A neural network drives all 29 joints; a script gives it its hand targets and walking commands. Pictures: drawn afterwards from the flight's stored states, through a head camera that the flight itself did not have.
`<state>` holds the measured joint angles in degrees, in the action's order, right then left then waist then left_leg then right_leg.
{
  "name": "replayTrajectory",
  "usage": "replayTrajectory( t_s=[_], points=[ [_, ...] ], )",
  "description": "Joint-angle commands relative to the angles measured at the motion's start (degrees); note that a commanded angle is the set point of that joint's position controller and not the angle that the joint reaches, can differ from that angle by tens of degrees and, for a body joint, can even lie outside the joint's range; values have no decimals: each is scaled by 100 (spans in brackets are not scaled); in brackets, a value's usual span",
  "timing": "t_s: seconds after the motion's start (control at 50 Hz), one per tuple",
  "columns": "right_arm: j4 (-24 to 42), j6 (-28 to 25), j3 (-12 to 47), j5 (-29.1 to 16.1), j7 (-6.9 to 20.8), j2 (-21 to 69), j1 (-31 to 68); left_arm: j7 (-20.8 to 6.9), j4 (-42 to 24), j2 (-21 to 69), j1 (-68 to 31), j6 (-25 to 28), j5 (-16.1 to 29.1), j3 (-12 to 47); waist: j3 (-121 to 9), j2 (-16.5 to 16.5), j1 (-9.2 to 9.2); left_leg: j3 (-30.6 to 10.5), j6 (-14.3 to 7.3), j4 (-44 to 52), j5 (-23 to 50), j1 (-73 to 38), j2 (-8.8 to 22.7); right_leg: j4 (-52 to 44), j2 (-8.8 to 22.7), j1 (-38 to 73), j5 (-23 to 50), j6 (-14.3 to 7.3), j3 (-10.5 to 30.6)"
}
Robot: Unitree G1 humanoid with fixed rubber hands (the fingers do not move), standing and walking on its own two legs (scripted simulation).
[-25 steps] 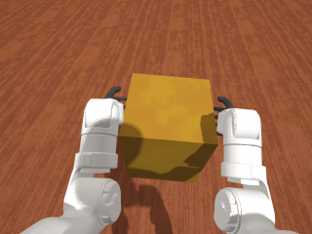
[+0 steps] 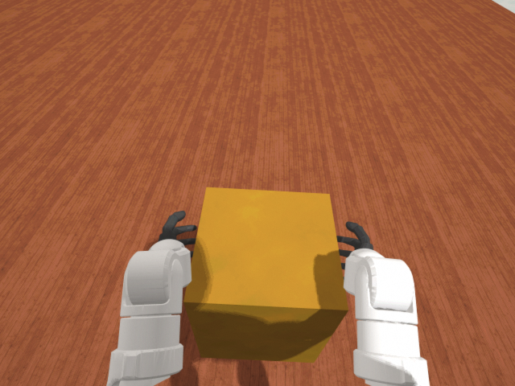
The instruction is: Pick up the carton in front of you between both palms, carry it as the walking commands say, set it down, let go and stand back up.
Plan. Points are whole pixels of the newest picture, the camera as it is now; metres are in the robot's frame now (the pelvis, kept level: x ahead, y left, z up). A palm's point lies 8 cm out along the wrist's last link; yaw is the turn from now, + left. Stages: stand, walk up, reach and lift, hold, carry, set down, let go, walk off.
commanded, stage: carry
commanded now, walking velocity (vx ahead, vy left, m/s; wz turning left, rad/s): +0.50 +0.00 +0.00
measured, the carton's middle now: (262, 279) +0.31 +0.00 -0.03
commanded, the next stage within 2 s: none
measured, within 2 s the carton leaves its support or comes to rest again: neither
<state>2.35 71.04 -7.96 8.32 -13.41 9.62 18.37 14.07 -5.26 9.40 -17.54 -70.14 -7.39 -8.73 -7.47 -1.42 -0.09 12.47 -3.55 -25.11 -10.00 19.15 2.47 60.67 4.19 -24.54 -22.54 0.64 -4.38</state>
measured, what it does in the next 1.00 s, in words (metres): walks ahead: right foot, then left foot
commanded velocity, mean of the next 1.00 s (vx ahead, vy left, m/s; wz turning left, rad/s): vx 0.50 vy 0.00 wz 0.00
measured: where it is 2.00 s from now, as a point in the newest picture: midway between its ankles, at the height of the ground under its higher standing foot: (258, 200)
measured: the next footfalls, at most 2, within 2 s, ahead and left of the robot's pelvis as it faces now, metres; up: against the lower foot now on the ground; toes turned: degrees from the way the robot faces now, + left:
right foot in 0.34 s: +0.39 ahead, -0.13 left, +0.00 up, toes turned -9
left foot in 0.82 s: +0.67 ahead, +0.11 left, +0.00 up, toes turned +13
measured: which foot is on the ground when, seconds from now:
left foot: down 0.00-0.36, up 0.38-0.80, down 0.82-1.00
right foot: up 0.00-0.32, down 0.34-0.84, up 0.86-1.00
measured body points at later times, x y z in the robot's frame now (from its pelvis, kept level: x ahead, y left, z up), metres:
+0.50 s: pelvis +0.30 -0.05 +0.00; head +0.31 -0.06 +0.45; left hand +0.59 +0.12 +0.07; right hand +0.61 -0.17 +0.05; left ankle +0.21 +0.08 -0.66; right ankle +0.35 -0.12 -0.74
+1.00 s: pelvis +0.62 +0.02 +0.01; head +0.63 +0.04 +0.46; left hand +0.92 +0.17 +0.07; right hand +0.92 -0.12 +0.07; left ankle +0.64 +0.10 -0.74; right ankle +0.57 -0.12 -0.66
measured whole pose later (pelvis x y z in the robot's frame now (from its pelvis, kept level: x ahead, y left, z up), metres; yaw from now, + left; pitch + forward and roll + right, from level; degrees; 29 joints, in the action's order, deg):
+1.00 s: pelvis +0.62 +0.02 +0.01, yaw +0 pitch +4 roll -1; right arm 7.1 70.5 -8.2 6.7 -14.8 9.7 18.4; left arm 14.4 -8.4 9.7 -18.7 -69.4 -7.3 -8.1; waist -3.1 -1.0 0.7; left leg 13.0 -3.8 -21.5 -9.7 16.2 2.7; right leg 60.6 4.9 -29.4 -18.0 0.0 -4.6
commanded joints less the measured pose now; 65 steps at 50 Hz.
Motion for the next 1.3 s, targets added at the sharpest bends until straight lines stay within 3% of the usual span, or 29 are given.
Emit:
replayTrajectory(
  t_s=[0.0, 0.08, 0.2, 0.26, 0.3, 0.32, 0.34, 0.36, 0.38, 0.42, 0.44, 0.46, 0.52, 0.58, 0.72, 0.76, 0.78, 0.8, 0.82, 0.84, 0.86, 0.9, 0.94, 1.0, 1.08, 1.2, 1.24, 1.26, 1.28],
  points=[
    [627, -217, 3623, -2711, 2433, 6182, 3331, -2454, -73, 6367, -3079, 49, 2657, 3968, -1412, 793, 24, -1834, -375, 1587, -397, -1872, 1571, -462, 340, -1160, 638, 36, 180],
    [738, -223, 3676, -2737, 2458, 6026, 3142, -2359, -112, 6341, -2800, 105, 2527, 3974, -1154, 800, 41, -1271, -400, 1851, -153, -1964, 1372, -1816, 307, -1197, 1341, 177, -163],
    [720, -72, 3661, -2639, 2399, 5675, 2873, -2334, -171, 6022, -2628, -30, 2464, 3975, -725, 891, 114, -677, -285, 1550, 1241, -2257, 1145, -3001, 74, -932, 2142, 44, -565],
    [612, -16, 3673, -2588, 2389, 5627, 2872, -2390, -65, 5915, -2679, -104, 2463, 3914, -573, 1001, 132, -557, -177, 1144, 1694, -2334, 1141, -3395, -26, -448, 2041, -87, -738],
    [576, 9, 3715, -2601, 2387, 5624, 2976, -2427, 95, 5910, -2620, -121, 2443, 3823, -855, 783, 8, -132, 26, -74, 2360, -1929, 877, -3746, -390, 929, 1613, -188, -1132],
    [550, 18, 3734, -2604, 2386, 5581, 2990, -2450, 207, 5916, -2560, -115, 2421, 3765, -1287, 477, -70, 5, 224, -1094, 1952, -1171, 726, -3663, -102, 2226, 1323, -238, -751],
    [638, 66, 3792, -2676, 2391, 5647, 3240, -2456, 377, 5849, -2541, -63, 2314, 3697, -1842, -887, -150, -26, 534, -2849, 696, 336, 231, -4038, 1381, 3521, 663, -866, 1683],
    [704, 73, 3802, -2721, 2408, 5702, 3409, -2462, 522, 5978, -2459, -12, 2308, 3636, -1873, -1882, -185, -408, 610, -3964, -1631, 1736, -367, -4634, 1979, 4192, 1279, -1364, 3313],
    [664, 18, 3868, -2761, 2407, 5853, 3486, -2481, 329, 6031, -2552, 11, 2383, 3623, -1831, -1355, -109, -1027, 413, -4660, -1787, 2134, -27, -4502, 2012, 4130, 1903, -1335, 2920],
    [796, -108, 3839, -2820, 2391, 6023, 3579, -2500, 54, 6255, -2757, 89, 2502, 3622, -1705, -329, -90, -1263, 244, -4527, -1274, 2111, 435, -4424, 1698, 3419, 2217, -988, 1926],
    [848, -161, 3825, -2808, 2367, 6055, 3561, -2509, -21, 6376, -2877, 130, 2542, 3663, -1638, -205, -62, -1306, 264, -4089, -934, 1905, 565, -4630, 1592, 3021, 1954, -820, 1543],
    [912, -202, 3833, -2781, 2338, 6072, 3542, -2514, -80, 6436, -2930, 172, 2581, 3700, -1630, -348, -49, -1189, 297, -3793, -715, 1704, 539, -4762, 1490, 2803, 1766, -746, 1195],
    [938, -291, 3869, -2701, 2256, 6203, 3231, -2520, -235, 6343, -2752, 202, 2631, 3766, -1504, -569, -66, -910, 448, -2875, -394, 1647, 505, -5118, 1357, 2635, 1373, -885, 702],
    [1051, -300, 3915, -2625, 2189, 6114, 3017, -2523, -349, 6214, -2576, 171, 2610, 3807, -1256, -529, -75, -643, 540, -1758, 65, 1699, 442, -5174, 1191, 2789, 1842, -914, 292],
    [1073, -53, 3933, -2659, 2249, 5697, 2899, -2443, -238, 5859, -2284, -15, 2409, 3789, -730, -726, -120, -169, 313, -334, 841, 1147, 153, -4719, 979, 3100, 2996, -627, -309],
    [925, 4, 3866, -2663, 2308, 5654, 2920, -2439, -147, 5820, -2336, -48, 2383, 3814, -769, -696, -56, 130, 223, 4, 635, 335, -25, -4017, 885, 2918, 3451, -474, -549],
    [799, 18, 3817, -2652, 2335, 5640, 2865, -2436, -121, 5798, -2392, -65, 2385, 3833, -1011, -468, 37, 367, 184, 194, 410, -685, -229, -3168, 677, 2488, 3661, -331, -849],
    [672, 23, 3759, -2619, 2360, 5609, 2810, -2436, -101, 5730, -2440, -81, 2379, 3846, -1394, -36, 128, -283, 107, 178, 22, -1988, 252, -2079, 537, 1599, 2835, -146, -868],
    [443, -25, 3657, -2510, 2383, 5520, 2772, -2444, -266, 5775, -2761, -146, 2501, 3932, -1893, 1516, 173, -3040, -686, 632, -525, -3304, 1817, -265, -76, -113, 1516, 154, -754],
    [351, -64, 3633, -2554, 2384, 5662, 2788, -2461, -250, 5768, -2922, -146, 2495, 3958, -1735, 2042, 171, -4153, -1036, 1171, 207, -3704, 2205, 639, -530, -1474, -571, 138, -263],
    [525, -86, 3619, -2621, 2393, 5762, 2929, -2455, -218, 5918, -3025, -103, 2516, 4007, -1666, 1575, 146, -3600, -1007, 981, 780, -3584, 2164, 1199, -149, -1787, -606, -37, 220],
    [774, -159, 3680, -2730, 2404, 6010, 3205, -2430, -388, 6129, -3156, 3, 2621, 4026, -1563, 489, 112, -2657, -630, 946, 1291, -2879, 1905, 838, 276, -1590, 52, -165, 423],
    [1015, -204, 3689, -2791, 2402, 6085, 3379, -2382, -473, 6255, -3074, 67, 2634, 4006, -1582, 648, 53, -1931, -363, 1250, 802, -2352, 1680, 138, 326, -1144, 566, -119, 290],
    [1092, -201, 3671, -2795, 2416, 6008, 3157, -2281, -538, 6256, -2826, 119, 2543, 4025, -1470, 904, 50, -1394, -415, 1555, 687, -2427, 1501, -727, 274, -1258, 943, 22, 20],
    [1124, -125, 3649, -2721, 2408, 5776, 2864, -2218, -612, 6133, -2602, 66, 2467, 4076, -1123, 898, 76, -817, -376, 1519, 1526, -2693, 1216, -2016, 182, -1369, 1586, 86, -336],
    [806, -34, 3643, -2526, 2386, 5661, 2632, -2355, -314, 5988, -2535, -84, 2498, 4046, -534, 1032, 121, -367, -185, 1272, 2489, -2789, 1135, -3263, -46, -789, 2293, -119, -721],
    [760, -33, 3689, -2534, 2386, 5685, 2752, -2411, -163, 5993, -2554, -102, 2503, 3970, -618, 1084, 65, -187, -46, 666, 3187, -2701, 1097, -3474, -235, 8, 2127, -215, -917],
    [736, -33, 3725, -2553, 2387, 5687, 2817, -2437, -40, 6026, -2499, -94, 2492, 3913, -848, 928, -29, 121, 97, -138, 3368, -2419, 894, -3741, -490, 927, 1966, -235, -1191],
    [705, -42, 3764, -2557, 2392, 5666, 2856, -2471, 78, 6042, -2461, -78, 2476, 3846, -1237, 625, -105, 176, 252, -1169, 2740, -1662, 705, -3663, -308, 2187, 1567, -246, -940]
  ],
)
